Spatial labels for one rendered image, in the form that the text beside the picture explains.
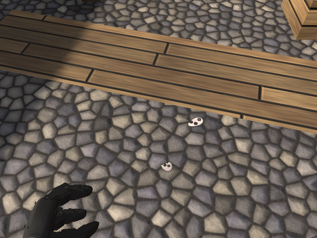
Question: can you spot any robot left hand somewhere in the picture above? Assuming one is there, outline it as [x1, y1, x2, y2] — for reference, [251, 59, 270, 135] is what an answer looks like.
[23, 182, 99, 238]

